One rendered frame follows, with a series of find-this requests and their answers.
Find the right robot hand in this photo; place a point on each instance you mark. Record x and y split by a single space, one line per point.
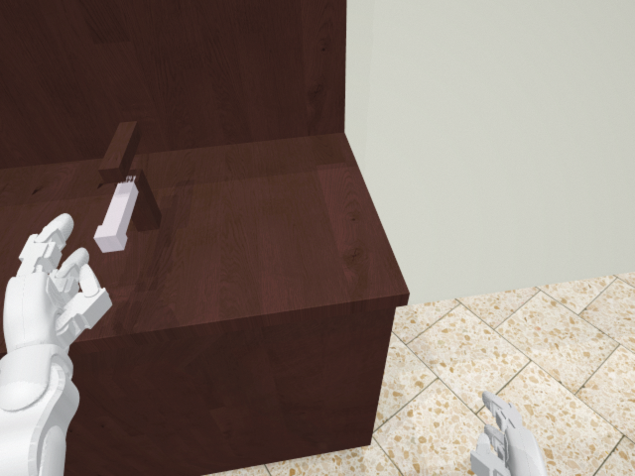
518 451

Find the counter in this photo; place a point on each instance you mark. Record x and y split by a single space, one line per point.
253 303

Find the left robot hand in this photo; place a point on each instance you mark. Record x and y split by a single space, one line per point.
48 309

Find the left robot forearm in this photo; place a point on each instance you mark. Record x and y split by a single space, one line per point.
37 402

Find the tap lever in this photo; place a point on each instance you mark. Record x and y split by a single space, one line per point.
111 235

